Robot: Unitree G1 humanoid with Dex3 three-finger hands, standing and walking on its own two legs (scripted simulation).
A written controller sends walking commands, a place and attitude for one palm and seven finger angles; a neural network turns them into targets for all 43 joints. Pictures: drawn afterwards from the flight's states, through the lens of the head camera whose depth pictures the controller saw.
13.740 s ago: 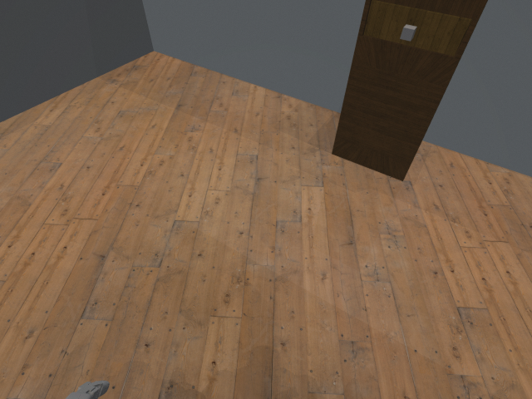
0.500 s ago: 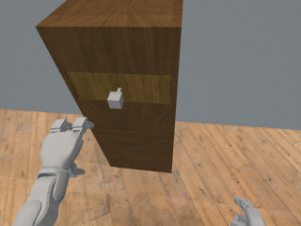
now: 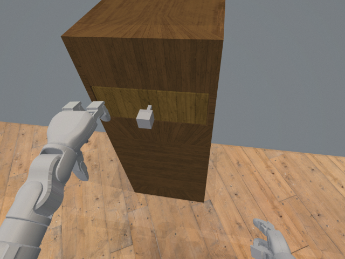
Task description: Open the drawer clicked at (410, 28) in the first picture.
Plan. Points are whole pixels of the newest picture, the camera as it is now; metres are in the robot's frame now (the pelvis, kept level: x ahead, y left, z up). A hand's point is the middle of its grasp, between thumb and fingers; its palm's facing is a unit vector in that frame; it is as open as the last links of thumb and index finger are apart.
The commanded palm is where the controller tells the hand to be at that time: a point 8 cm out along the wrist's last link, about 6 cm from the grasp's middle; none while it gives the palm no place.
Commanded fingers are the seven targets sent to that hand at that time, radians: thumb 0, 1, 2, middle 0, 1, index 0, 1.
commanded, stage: raise the hand with hooked fingers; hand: left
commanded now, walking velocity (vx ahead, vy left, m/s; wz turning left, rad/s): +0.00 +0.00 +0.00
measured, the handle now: (147, 114) +0.53 +0.17 -0.01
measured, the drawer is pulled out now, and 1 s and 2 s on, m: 0.00 0.00 0.00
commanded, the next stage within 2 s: move the hooked fingers above the handle in 0.30 s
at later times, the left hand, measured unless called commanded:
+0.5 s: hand (98, 151) +0.30 +0.21 +0.11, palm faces +0.03 -0.05 -1.00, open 13.8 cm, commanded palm +0.29 +0.22 +0.16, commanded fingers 0.00 -0.50 0.30 -0.30 -1.20 -0.30 -1.20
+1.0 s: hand (117, 133) +0.37 +0.20 +0.08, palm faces -0.02 -0.05 -1.00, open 13.8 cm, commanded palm +0.36 +0.21 +0.15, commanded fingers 0.00 -0.50 0.30 -0.30 -1.20 -0.30 -1.20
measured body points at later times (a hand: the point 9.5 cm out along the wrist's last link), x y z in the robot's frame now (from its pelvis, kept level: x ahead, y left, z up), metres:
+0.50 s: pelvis -0.01 -0.02 +0.00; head +0.00 -0.07 +0.45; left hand +0.29 +0.21 +0.16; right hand +0.18 -0.25 -0.12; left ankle -0.01 +0.08 -0.74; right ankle +0.00 -0.13 -0.74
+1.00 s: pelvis +0.00 -0.02 +0.00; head +0.03 -0.05 +0.44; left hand +0.37 +0.20 +0.14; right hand +0.12 -0.28 -0.14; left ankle -0.01 +0.08 -0.74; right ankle +0.00 -0.13 -0.74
